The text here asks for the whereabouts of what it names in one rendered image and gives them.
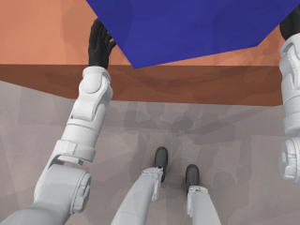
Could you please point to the robot left hand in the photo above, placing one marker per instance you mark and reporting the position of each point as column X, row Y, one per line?
column 100, row 47

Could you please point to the robot left upper arm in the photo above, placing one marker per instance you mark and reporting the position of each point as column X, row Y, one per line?
column 62, row 192

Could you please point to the robot right upper arm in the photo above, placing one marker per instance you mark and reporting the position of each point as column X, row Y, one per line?
column 289, row 161

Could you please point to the pedestal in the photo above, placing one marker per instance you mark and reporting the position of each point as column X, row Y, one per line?
column 44, row 46

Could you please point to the robot right hand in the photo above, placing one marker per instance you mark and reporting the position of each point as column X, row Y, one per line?
column 291, row 24

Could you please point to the robot left thigh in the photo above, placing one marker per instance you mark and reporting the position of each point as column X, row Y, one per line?
column 134, row 208

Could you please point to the carton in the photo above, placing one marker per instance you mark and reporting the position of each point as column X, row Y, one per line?
column 155, row 32

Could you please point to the left robot forearm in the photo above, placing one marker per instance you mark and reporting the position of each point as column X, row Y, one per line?
column 77, row 145

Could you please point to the right robot forearm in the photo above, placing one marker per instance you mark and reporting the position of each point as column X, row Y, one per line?
column 289, row 65

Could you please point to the left robot shin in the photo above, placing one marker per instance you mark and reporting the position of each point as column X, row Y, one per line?
column 156, row 172

